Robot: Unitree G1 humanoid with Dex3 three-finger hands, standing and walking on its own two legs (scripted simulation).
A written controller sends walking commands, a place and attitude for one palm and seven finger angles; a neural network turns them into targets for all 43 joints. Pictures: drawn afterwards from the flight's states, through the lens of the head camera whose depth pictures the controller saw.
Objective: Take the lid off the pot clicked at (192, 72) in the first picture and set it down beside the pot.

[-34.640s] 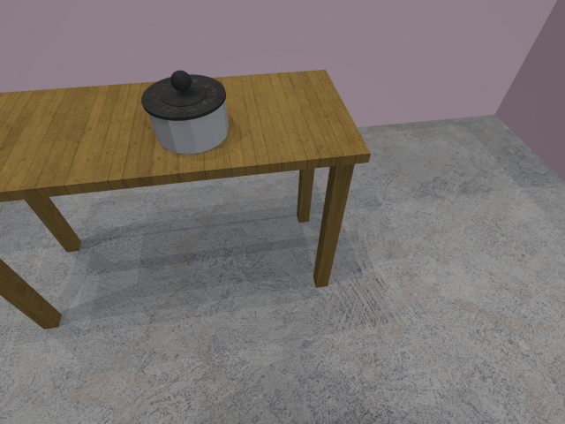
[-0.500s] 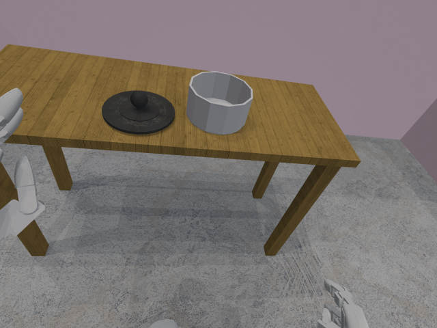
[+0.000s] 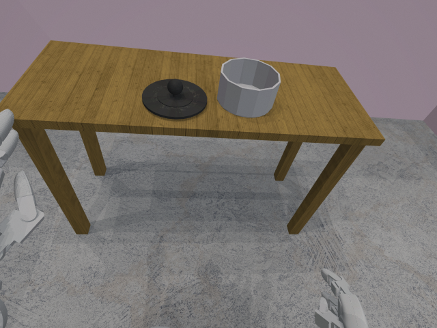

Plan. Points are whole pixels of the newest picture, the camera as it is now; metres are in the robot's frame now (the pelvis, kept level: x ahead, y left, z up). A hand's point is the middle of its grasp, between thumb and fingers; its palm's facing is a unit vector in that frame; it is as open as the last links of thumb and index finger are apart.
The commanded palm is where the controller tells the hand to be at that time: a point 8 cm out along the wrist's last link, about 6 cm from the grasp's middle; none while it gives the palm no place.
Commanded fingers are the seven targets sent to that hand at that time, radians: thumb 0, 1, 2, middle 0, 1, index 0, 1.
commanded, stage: stop stepping back and stand still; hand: left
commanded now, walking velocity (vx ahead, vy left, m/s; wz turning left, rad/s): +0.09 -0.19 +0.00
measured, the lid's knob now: (175, 86) +0.75 +0.16 +0.02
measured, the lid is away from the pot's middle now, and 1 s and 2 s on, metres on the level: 0.23 0.23 0.23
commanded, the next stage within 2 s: let the arm hang, fingers relaxed in 1.12 s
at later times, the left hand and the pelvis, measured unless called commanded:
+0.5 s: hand out of the picture +0.07 +0.16 -0.18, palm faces +0.08 -0.98 -0.16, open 7.1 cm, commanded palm none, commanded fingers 0.00 0.90 0.90 -0.20 -0.30 -0.20 -0.30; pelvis +0.05 -0.02 +0.01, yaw +7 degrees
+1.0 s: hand (140, 301) +0.20 +0.15 -0.15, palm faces +0.11 -0.97 -0.21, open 7.3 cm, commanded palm none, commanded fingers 0.00 0.90 0.90 -0.20 -0.30 -0.20 -0.30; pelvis +0.14 -0.03 +0.03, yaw +6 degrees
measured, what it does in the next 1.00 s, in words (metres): walks ahead: right foot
